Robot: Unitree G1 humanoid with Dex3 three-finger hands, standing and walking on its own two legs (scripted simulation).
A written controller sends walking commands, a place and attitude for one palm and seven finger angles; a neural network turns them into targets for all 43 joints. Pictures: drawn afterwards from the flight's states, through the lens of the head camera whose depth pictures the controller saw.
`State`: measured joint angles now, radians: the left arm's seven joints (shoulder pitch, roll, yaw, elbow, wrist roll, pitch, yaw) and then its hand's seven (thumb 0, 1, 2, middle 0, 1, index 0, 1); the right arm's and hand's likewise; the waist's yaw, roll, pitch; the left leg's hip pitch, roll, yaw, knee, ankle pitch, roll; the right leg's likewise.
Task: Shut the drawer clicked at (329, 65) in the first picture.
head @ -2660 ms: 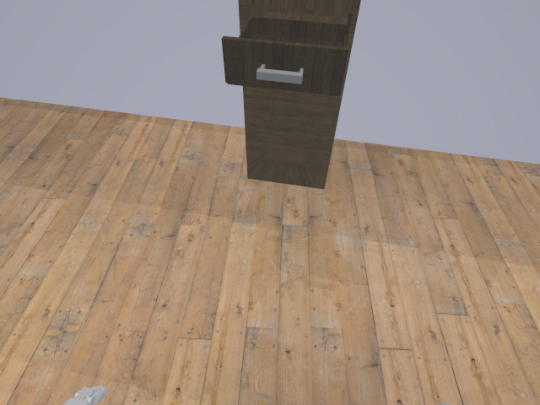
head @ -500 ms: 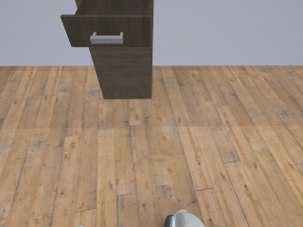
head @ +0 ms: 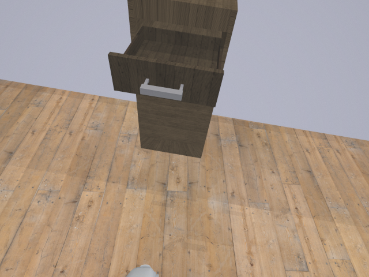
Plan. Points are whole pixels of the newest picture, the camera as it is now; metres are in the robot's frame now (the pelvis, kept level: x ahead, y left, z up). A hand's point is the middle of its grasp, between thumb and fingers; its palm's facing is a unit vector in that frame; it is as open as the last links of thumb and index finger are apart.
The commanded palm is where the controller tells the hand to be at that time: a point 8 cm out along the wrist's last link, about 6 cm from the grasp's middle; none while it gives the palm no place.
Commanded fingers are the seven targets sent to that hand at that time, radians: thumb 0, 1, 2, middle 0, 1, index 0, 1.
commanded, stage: take the last steps up to it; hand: left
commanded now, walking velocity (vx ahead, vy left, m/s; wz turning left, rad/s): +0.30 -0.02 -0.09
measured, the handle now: (162, 88) +0.66 +0.14 +0.02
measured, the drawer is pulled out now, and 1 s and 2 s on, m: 0.30 0.30 0.30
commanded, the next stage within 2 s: come to a stop and stand still in 0.98 s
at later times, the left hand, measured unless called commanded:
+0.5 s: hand (122, 243) +0.22 +0.18 -0.15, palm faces -0.05 -0.98 -0.17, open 7.4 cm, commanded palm none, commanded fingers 0.00 0.90 0.90 -0.20 -0.30 -0.20 -0.30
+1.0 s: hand (150, 242) +0.23 +0.11 -0.16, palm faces +0.05 -0.99 -0.16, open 7.3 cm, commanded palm none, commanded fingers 0.00 0.90 0.90 -0.20 -0.30 -0.20 -0.30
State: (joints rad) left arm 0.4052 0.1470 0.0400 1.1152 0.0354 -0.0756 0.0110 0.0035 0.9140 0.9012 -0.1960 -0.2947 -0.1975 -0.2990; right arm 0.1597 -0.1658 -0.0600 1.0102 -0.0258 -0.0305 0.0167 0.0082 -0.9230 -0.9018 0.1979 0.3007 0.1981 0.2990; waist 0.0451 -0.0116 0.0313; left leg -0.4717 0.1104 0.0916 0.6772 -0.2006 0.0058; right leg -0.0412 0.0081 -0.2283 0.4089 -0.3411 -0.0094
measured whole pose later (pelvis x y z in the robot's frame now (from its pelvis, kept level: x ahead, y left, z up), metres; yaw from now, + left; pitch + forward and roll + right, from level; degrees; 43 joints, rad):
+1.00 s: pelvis +0.27 -0.06 +0.01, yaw -3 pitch -1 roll -2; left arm 0.38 0.13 0.04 1.13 0.03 -0.07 0.01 0.00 0.92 0.90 -0.19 -0.29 -0.20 -0.30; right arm 0.17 -0.17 -0.06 1.04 -0.03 -0.01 0.01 0.01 -0.91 -0.90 0.20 0.30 0.20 0.30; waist 0.03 0.02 0.02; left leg -0.48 0.11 0.09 0.77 -0.26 -0.03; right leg -0.08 0.01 -0.18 0.35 -0.25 -0.05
